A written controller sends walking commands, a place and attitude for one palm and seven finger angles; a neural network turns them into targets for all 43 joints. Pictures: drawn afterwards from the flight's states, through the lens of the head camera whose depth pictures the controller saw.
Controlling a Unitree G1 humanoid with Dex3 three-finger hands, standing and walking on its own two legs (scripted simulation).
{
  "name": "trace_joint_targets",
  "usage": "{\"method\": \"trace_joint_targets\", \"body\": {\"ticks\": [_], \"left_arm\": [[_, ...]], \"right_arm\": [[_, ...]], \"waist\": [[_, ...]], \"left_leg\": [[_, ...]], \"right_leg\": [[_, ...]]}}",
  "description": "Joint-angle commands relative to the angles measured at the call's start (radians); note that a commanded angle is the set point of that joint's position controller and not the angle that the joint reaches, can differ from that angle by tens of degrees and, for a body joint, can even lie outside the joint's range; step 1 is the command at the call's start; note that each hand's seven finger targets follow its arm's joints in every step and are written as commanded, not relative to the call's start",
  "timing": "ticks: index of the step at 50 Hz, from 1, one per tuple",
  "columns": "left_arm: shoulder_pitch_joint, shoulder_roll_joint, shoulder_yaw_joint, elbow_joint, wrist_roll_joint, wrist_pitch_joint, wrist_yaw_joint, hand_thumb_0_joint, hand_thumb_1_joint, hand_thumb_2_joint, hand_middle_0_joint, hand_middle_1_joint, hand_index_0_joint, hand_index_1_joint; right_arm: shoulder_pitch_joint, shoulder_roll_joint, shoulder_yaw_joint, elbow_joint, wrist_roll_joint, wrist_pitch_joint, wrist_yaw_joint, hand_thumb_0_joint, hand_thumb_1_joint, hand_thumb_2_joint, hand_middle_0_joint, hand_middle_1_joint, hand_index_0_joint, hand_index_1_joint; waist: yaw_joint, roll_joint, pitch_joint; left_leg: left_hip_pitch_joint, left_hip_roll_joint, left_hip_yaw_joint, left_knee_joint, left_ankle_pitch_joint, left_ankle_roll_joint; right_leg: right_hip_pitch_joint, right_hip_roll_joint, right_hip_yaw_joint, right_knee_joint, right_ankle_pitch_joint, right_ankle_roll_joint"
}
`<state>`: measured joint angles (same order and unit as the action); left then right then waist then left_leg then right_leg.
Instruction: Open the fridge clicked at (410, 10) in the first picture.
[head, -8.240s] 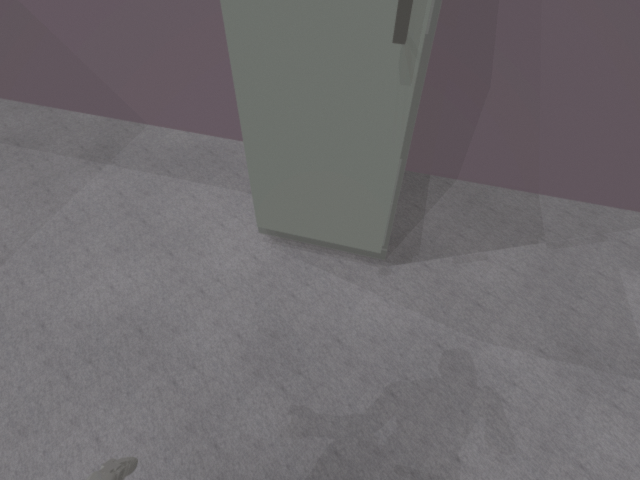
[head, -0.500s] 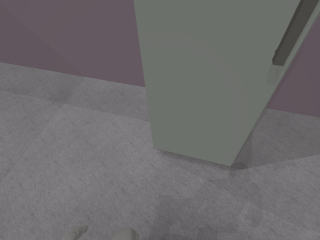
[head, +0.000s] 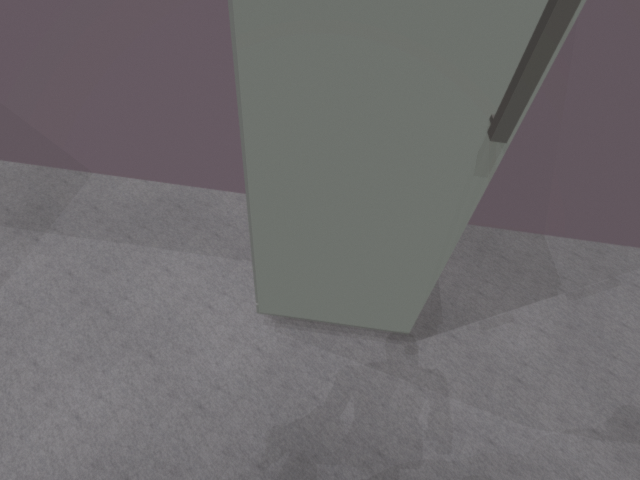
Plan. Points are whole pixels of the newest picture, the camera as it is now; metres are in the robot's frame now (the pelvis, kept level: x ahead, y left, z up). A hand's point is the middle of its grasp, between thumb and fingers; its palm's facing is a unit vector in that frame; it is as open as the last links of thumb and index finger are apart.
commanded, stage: take the last steps up to it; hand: right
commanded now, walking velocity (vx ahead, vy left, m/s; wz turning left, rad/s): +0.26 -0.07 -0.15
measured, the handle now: (535, 45) +0.66 -0.25 +0.26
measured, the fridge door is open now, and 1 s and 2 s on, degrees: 0 0 0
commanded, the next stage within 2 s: come to a stop and stand still in 0.68 s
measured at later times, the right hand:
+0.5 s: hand out of the picture +0.07 -0.24 -0.17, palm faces +0.10 +0.98 -0.18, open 7.4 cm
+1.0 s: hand (464, 450) +0.22 -0.22 -0.18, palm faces +0.11 +0.97 -0.20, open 7.2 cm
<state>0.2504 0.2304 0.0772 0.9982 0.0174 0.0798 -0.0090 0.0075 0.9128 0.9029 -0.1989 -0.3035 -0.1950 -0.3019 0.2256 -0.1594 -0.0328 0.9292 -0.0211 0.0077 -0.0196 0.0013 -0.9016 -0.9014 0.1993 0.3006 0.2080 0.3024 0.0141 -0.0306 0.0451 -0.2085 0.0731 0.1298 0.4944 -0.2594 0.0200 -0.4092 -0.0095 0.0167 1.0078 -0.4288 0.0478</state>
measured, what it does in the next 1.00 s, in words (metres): walks ahead: right foot, then left foot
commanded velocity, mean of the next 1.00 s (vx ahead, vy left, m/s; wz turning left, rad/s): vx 0.10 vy -0.02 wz -0.02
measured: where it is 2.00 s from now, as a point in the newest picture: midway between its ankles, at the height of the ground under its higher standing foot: outside the picture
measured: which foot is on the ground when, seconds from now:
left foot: down 0.00-0.20, up 0.22-0.64, down 0.66-1.00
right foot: up 0.00-0.16, down 0.18-0.66, up 0.68-1.00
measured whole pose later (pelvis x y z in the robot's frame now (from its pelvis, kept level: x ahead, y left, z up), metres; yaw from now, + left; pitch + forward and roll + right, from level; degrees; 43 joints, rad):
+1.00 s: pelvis +0.19 -0.04 -0.01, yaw -2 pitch -2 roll +1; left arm 0.23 0.17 0.04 1.05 0.01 0.01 0.03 0.01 0.94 0.90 -0.20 -0.30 -0.19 -0.30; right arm 0.23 -0.15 -0.04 1.06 -0.02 0.00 -0.03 -0.01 -0.93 -0.90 0.20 0.30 0.21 0.30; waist -0.01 -0.02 0.04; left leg -0.23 0.02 0.14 0.49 -0.24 0.02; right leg -0.35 -0.07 -0.06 0.63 -0.26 0.04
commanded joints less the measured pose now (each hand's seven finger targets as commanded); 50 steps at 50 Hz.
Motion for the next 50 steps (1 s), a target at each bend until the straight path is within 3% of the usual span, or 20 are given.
{"method": "trace_joint_targets", "body": {"ticks": [1,4,7,8,9,10,12,16,22,28,31,32,33,34,35,38,41,46,48,50], "left_arm": [[-0.089,0.042,-0.007,-0.083,0.004,-0.044,-0.011,0.000,0.900,0.900,-0.200,-0.300,-0.200,-0.300],[-0.096,0.030,-0.014,-0.084,0.002,-0.062,-0.017,0.000,0.900,0.900,-0.200,-0.300,-0.200,-0.300],[0.036,0.022,-0.022,-0.035,0.001,-0.083,-0.008,0.000,0.900,0.900,-0.200,-0.300,-0.200,-0.300],[0.100,0.063,-0.014,-0.014,0.001,-0.090,-0.001,0.000,0.900,0.900,-0.200,-0.300,-0.200,-0.300],[0.175,0.142,0.005,0.002,0.011,-0.095,0.009,0.000,0.900,0.900,-0.200,-0.300,-0.200,-0.300],[0.230,0.195,0.011,0.008,0.013,-0.091,0.015,0.000,0.900,0.900,-0.200,-0.300,-0.200,-0.300],[0.169,0.141,-0.007,0.010,0.010,-0.096,0.028,0.000,0.900,0.900,-0.200,-0.300,-0.200,-0.300],[0.111,0.075,-0.031,0.009,-0.002,-0.126,0.036,0.000,0.900,0.900,-0.200,-0.300,-0.200,-0.300],[0.180,0.054,-0.028,0.059,-0.006,-0.140,0.042,0.000,0.900,0.900,-0.200,-0.300,-0.200,-0.300],[0.228,0.049,-0.022,0.111,0.009,-0.135,0.045,0.000,0.900,0.900,-0.200,-0.300,-0.200,-0.300],[0.209,0.047,-0.024,0.119,0.005,-0.131,0.046,0.000,0.900,0.900,-0.200,-0.300,-0.200,-0.300],[0.208,0.031,-0.025,0.118,-0.004,-0.137,0.040,0.000,0.900,0.900,-0.200,-0.300,-0.200,-0.300],[0.252,-0.029,-0.034,0.098,-0.013,-0.142,0.030,0.000,0.900,0.900,-0.200,-0.300,-0.200,-0.300],[0.245,-0.007,-0.027,0.077,-0.014,-0.133,0.033,0.000,0.900,0.900,-0.200,-0.300,-0.200,-0.300],[0.182,-0.015,-0.023,0.076,-0.011,-0.123,0.031,0.000,0.900,0.900,-0.200,-0.300,-0.200,-0.300],[0.149,-0.049,-0.021,0.073,0.005,-0.102,0.017,0.000,0.900,0.900,-0.200,-0.300,-0.200,-0.300],[0.197,-0.094,-0.038,0.092,0.005,-0.079,0.019,0.000,0.900,0.900,-0.200,-0.300,-0.200,-0.300],[0.120,-0.069,-0.045,0.062,-0.009,-0.072,0.025,0.000,0.900,0.900,-0.200,-0.300,-0.200,-0.300],[0.103,-0.051,-0.036,0.055,-0.010,-0.070,0.029,0.000,0.900,0.900,-0.200,-0.300,-0.200,-0.300],[0.111,-0.010,-0.025,0.050,-0.006,-0.077,0.031,0.000,0.900,0.900,-0.200,-0.300,-0.200,-0.300]], "right_arm": [[0.105,-0.223,-0.058,-0.003,-0.010,-0.030,-0.007,0.000,-0.900,-0.900,0.200,0.300,0.200,0.300],[0.131,-0.236,-0.060,0.031,-0.014,-0.033,-0.001,0.000,-0.900,-0.900,0.200,0.300,0.200,0.300],[0.096,-0.221,-0.055,0.051,-0.003,-0.026,0.004,0.000,-0.900,-0.900,0.200,0.300,0.200,0.300],[0.080,-0.190,-0.047,0.048,0.003,-0.022,0.008,0.000,-0.900,-0.900,0.200,0.300,0.200,0.300],[0.072,-0.123,-0.034,0.025,0.007,-0.018,0.016,0.000,-0.900,-0.900,0.200,0.300,0.200,0.300],[0.004,-0.102,-0.022,-0.012,-0.001,-0.020,0.016,0.000,-0.900,-0.900,0.200,0.300,0.200,0.300],[-0.051,-0.113,-0.026,0.001,-0.009,-0.017,0.021,0.000,-0.900,-0.900,0.200,0.300,0.200,0.300],[0.061,-0.091,-0.018,0.075,-0.007,-0.017,0.035,0.000,-0.900,-0.900,0.200,0.300,0.200,0.300],[0.003,-0.068,-0.017,0.057,-0.002,-0.009,0.031,0.000,-0.900,-0.900,0.200,0.300,0.200,0.300],[-0.093,-0.050,-0.021,0.023,0.002,-0.027,0.031,0.000,-0.900,-0.900,0.200,0.300,0.200,0.300],[0.072,-0.069,-0.034,0.076,-0.002,-0.042,0.028,0.000,-0.900,-0.900,0.200,0.300,0.200,0.300],[0.193,-0.113,-0.044,0.113,-0.005,-0.055,0.023,0.000,-0.900,-0.900,0.200,0.300,0.200,0.300],[0.295,-0.213,-0.067,0.138,-0.011,-0.071,0.010,0.000,-0.900,-0.900,0.200,0.300,0.200,0.300],[0.336,-0.253,-0.070,0.144,0.010,-0.067,0.007,0.000,-0.900,-0.900,0.200,0.300,0.200,0.300],[0.247,-0.237,-0.068,0.129,0.012,-0.063,0.004,0.000,-0.900,-0.900,0.200,0.300,0.200,0.300],[0.061,-0.119,-0.039,0.083,0.005,-0.061,-0.008,0.000,-0.900,-0.900,0.200,0.300,0.200,0.300],[0.008,-0.076,-0.022,0.075,-0.004,-0.060,-0.010,0.000,-0.900,-0.900,0.200,0.300,0.200,0.300],[0.028,-0.141,-0.029,0.087,0.000,-0.037,-0.016,0.000,-0.900,-0.900,0.200,0.300,0.200,0.300],[0.029,-0.147,-0.032,0.089,0.002,-0.023,-0.019,0.000,-0.900,-0.900,0.200,0.300,0.200,0.300],[0.035,-0.131,-0.034,0.080,0.008,-0.007,-0.020,0.000,-0.900,-0.900,0.200,0.300,0.200,0.300]], "waist": [[-0.075,0.215,-0.018],[-0.080,0.217,-0.011],[-0.013,0.165,-0.029],[0.020,0.043,-0.038],[0.056,-0.212,-0.038],[0.084,-0.285,0.021],[0.063,-0.204,0.134],[-0.007,-0.087,0.112],[-0.003,-0.052,0.103],[0.023,-0.063,0.115],[-0.057,-0.019,0.041],[-0.110,0.046,-0.034],[-0.125,0.279,-0.140],[-0.118,0.251,-0.177],[-0.110,0.211,-0.130],[-0.029,0.062,-0.003],[0.014,0.138,0.004],[-0.016,0.159,-0.043],[-0.013,0.168,-0.043],[0.001,0.086,-0.029]], "left_leg": [[0.099,0.255,-0.232,-0.248,0.034,0.115],[0.072,0.265,-0.237,-0.257,-0.078,0.120],[-0.080,0.189,-0.142,-0.170,-0.177,0.055],[-0.194,0.143,-0.091,-0.060,-0.230,0.016],[-0.365,0.034,0.014,0.166,-0.262,-0.034],[-0.468,-0.021,0.033,0.350,-0.334,-0.045],[-0.487,0.030,-0.071,0.539,-0.238,-0.025],[-0.423,0.048,-0.075,0.578,-0.043,-0.049],[-0.432,0.055,-0.068,0.439,0.024,-0.070],[-0.287,0.018,-0.028,0.196,-0.007,-0.038],[0.006,-0.039,0.012,0.038,0.085,-0.017],[0.186,0.015,-0.064,-0.008,0.139,0.009],[0.403,0.279,-0.410,-0.092,0.265,0.108],[0.355,0.406,-0.557,-0.202,0.284,0.208],[0.227,0.387,-0.566,-0.250,0.093,0.215],[-0.033,0.281,-0.322,-0.306,-0.046,0.149],[-0.152,0.206,-0.150,-0.291,0.189,0.111],[-0.024,0.188,-0.125,-0.164,0.476,0.127],[-0.039,0.173,-0.116,-0.108,0.442,0.108],[-0.116,0.126,-0.105,-0.014,0.318,0.052]], "right_leg": [[-0.052,-0.023,-0.044,-0.164,-0.013,0.002],[0.025,-0.017,-0.081,-0.307,-0.042,-0.021],[0.300,0.017,-0.133,-0.584,0.118,-0.037],[0.433,-0.036,-0.065,-0.652,0.097,-0.049],[0.514,-0.237,0.208,-0.734,-0.033,-0.125],[0.461,-0.368,0.398,-0.844,-0.115,-0.216],[0.299,-0.347,0.366,-0.889,-0.189,-0.242],[0.291,-0.246,0.144,-0.870,0.157,-0.206],[0.354,-0.252,0.081,-0.851,0.375,-0.236],[0.336,-0.271,0.063,-0.756,0.516,-0.222],[0.260,-0.208,0.001,-0.557,0.564,-0.170],[0.190,-0.152,-0.045,-0.377,0.531,-0.132],[-0.042,-0.022,-0.128,-0.086,0.177,-0.077],[-0.082,0.007,-0.079,0.134,-0.173,-0.069],[-0.108,-0.037,-0.009,0.222,-0.144,-0.070],[-0.080,-0.112,-0.004,0.165,0.052,-0.055],[0.050,-0.097,-0.052,-0.061,0.080,-0.019],[0.087,-0.053,-0.076,-0.310,0.117,0.002],[0.161,-0.045,-0.087,-0.423,0.201,0.003],[0.269,-0.084,-0.050,-0.548,0.435,-0.017]]}}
